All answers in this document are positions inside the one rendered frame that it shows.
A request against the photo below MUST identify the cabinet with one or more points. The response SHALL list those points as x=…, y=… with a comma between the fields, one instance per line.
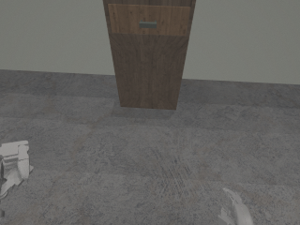
x=149, y=68

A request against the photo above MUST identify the robot right hand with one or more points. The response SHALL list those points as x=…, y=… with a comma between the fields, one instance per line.
x=238, y=215

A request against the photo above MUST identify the drawer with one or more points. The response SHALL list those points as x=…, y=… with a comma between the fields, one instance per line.
x=171, y=20

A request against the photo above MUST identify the robot left hand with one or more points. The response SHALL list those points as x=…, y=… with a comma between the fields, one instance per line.
x=15, y=159

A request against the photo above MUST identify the handle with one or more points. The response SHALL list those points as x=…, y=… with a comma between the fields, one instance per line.
x=148, y=24

